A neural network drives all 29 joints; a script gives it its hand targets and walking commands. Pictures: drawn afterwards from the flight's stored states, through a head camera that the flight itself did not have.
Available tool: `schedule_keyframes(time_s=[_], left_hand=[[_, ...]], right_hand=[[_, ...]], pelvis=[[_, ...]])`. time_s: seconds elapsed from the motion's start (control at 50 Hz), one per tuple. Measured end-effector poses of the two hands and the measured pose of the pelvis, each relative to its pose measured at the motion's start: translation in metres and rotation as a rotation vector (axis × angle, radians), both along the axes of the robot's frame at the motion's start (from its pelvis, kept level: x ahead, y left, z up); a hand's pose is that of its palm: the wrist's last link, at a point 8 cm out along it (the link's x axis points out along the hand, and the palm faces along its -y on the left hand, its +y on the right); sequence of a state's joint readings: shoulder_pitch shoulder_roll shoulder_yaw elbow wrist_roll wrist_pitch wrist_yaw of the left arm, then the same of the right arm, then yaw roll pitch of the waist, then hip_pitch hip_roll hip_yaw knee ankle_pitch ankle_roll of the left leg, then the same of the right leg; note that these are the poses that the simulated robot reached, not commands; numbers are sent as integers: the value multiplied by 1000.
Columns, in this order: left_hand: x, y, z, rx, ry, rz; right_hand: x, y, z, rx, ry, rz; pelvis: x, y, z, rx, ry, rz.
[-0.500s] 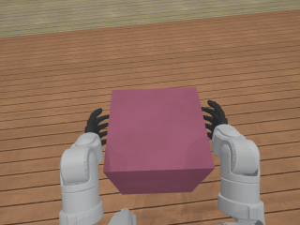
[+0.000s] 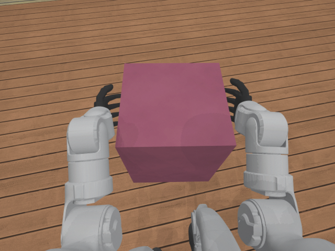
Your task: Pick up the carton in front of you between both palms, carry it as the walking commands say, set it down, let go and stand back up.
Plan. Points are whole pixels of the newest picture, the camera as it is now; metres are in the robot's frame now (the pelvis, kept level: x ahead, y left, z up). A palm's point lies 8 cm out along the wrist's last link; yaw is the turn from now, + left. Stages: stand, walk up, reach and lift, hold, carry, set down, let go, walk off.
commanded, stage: carry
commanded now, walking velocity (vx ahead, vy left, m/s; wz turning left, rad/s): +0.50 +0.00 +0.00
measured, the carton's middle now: (171, 129) +0.38 -0.02 +0.00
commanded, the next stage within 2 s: none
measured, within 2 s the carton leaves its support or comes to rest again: neither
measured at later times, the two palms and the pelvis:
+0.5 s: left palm (95, 17) +0.70 +0.17 +0.09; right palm (198, 9) +0.73 -0.13 +0.08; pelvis +0.35 -0.01 -0.02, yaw +1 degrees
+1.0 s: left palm out of the picture +1.03 +0.17 +0.05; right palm out of the picture +1.02 -0.13 +0.06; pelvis +0.66 +0.04 -0.05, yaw +0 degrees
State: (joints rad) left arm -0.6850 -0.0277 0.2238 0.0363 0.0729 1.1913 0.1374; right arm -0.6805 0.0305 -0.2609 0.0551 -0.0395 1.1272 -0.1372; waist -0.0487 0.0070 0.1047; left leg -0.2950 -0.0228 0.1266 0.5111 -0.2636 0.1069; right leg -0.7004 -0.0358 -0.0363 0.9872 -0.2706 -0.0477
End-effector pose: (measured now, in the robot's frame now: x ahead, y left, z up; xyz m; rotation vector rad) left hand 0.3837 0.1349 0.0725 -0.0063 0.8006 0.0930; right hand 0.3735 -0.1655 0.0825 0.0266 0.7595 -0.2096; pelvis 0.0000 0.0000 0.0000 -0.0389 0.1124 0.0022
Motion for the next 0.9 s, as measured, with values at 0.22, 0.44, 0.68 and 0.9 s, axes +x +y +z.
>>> schedule_keyframes(time_s=[0.22,0.44,0.68,0.9], left_hand=[[156,4,10,49,-138,82],[276,33,9,44,-56,145],[461,45,-25,23,-51,15],[584,32,-34,9,-20,-40]], right_hand=[[182,5,-1,39,-136,86],[320,35,-1,32,-55,149],[471,45,-25,-44,-47,65],[577,34,-35,-5,-15,-12]], pelvis=[[174,-15,-38,36,-30,26],[307,-16,-19,74,-3,20],[482,25,-61,34,-40,-8],[597,44,-44,3,-15,-7]])
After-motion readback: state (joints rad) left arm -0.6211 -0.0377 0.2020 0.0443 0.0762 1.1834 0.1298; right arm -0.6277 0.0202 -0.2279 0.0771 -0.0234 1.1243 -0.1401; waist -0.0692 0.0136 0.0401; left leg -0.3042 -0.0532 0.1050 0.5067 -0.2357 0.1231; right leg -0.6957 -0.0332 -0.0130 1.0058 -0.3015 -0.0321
